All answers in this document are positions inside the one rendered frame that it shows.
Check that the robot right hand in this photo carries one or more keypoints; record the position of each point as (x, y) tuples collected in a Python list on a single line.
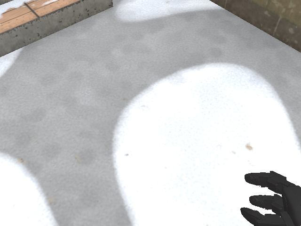
[(287, 207)]

